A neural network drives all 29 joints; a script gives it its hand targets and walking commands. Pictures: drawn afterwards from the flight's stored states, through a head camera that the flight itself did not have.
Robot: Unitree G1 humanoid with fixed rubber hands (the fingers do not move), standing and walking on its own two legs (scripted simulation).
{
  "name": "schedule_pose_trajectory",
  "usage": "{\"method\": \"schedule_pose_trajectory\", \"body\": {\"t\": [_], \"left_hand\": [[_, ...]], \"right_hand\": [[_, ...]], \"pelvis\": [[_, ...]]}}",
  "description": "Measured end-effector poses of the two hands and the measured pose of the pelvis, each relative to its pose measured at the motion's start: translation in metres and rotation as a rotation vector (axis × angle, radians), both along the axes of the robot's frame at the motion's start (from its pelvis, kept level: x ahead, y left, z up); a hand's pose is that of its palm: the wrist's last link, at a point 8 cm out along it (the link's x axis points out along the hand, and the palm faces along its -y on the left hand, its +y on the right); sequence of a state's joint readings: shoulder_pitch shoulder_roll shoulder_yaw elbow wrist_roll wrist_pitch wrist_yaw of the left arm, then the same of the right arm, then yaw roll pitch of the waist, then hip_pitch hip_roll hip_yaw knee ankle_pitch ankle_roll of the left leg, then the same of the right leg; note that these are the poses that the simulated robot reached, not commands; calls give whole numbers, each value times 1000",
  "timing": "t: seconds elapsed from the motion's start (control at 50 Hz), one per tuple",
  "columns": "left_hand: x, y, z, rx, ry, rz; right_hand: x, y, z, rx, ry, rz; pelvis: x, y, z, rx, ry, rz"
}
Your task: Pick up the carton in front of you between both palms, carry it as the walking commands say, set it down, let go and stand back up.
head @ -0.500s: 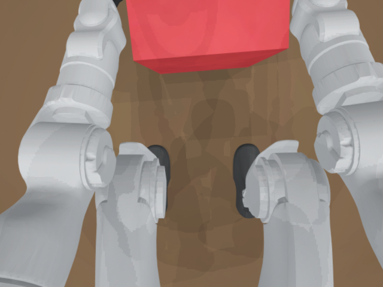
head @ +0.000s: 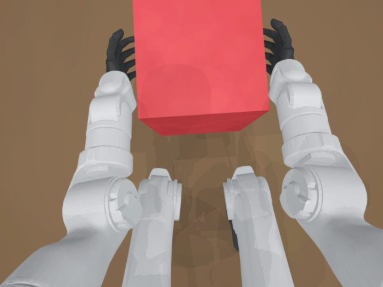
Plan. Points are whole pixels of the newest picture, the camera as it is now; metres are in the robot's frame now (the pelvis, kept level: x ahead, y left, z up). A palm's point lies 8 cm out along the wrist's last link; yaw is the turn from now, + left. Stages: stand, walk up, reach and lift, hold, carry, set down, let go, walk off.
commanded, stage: reach and lift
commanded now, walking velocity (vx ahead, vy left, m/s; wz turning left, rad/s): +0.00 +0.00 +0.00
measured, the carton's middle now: (198, 80) +0.51 +0.00 -0.14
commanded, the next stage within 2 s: none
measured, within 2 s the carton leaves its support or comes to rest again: neither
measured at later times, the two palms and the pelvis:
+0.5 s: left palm (79, 51) +0.47 +0.15 +0.08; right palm (324, 39) +0.48 -0.15 +0.08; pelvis +0.03 +0.00 +0.12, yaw +0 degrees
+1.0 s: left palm out of the picture +0.43 +0.15 +0.24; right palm out of the picture +0.43 -0.15 +0.24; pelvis +0.08 +0.00 +0.27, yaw +0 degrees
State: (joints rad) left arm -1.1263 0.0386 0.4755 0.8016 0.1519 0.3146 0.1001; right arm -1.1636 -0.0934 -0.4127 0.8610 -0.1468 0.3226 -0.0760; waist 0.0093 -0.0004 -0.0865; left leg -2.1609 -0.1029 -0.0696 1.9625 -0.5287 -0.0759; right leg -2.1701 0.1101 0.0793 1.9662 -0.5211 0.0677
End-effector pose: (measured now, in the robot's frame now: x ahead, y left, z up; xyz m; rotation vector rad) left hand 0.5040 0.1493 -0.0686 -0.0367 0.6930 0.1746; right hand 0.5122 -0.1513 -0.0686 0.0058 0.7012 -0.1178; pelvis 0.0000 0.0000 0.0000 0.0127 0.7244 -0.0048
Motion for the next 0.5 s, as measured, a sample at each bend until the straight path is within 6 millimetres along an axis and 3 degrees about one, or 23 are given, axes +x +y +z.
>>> {"method": "schedule_pose_trajectory", "body": {"t": [0.2, 0.5], "left_hand": [[-9, 3, 58, 3, -10, -4], [-30, 1, 146, -4, -13, -5]], "right_hand": [[-10, 3, 58, -6, -10, 3], [-34, 1, 144, 9, -13, -16]], "pelvis": [[-1, 0, 48, -4, 20, 5], [28, 0, 123, -5, -48, 2]]}}
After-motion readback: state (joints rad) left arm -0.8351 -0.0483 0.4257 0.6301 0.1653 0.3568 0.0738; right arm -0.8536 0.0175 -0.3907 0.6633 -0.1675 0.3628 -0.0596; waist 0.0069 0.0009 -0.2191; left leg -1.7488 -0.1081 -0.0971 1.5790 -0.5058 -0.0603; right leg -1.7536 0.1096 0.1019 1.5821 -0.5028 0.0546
